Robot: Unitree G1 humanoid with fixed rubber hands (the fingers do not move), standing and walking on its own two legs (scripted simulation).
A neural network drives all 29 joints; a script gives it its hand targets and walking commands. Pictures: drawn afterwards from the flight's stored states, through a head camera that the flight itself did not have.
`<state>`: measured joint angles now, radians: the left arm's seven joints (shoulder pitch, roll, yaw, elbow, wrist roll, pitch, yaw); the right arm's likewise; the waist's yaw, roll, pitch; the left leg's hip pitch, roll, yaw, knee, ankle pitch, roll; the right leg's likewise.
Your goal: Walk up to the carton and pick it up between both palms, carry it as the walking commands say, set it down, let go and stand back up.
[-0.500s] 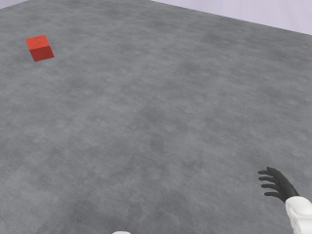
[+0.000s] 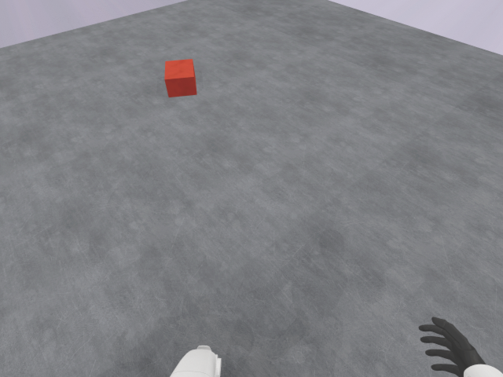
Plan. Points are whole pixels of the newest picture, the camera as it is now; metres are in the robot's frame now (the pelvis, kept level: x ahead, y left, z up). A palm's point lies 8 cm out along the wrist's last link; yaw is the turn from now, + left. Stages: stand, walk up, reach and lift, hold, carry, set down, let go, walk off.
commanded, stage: walk up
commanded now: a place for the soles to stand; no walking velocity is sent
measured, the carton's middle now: (180, 77) +2.24 +0.75 -0.70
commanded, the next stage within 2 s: none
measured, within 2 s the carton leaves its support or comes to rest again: neither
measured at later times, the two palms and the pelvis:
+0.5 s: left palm (63, 259) +0.32 +0.42 -0.08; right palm (384, 248) +0.41 -0.25 -0.10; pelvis +0.30 +0.07 -0.01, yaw +11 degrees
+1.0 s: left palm (72, 212) +0.45 +0.46 -0.09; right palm (298, 98) +0.92 -0.07 -0.05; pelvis +0.59 +0.13 -0.01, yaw +19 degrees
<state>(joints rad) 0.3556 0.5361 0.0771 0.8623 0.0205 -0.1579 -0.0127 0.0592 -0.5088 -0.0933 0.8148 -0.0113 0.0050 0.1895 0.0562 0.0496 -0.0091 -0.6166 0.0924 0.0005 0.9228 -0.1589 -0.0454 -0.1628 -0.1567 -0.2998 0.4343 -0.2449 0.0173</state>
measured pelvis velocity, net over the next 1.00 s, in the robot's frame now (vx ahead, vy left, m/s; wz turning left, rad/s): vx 0.59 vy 0.13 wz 0.33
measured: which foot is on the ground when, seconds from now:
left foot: up 0.00-0.18, down 0.20-0.58, up 0.60-1.00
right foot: down 0.00-0.20, up 0.22-0.58, down 0.60-1.00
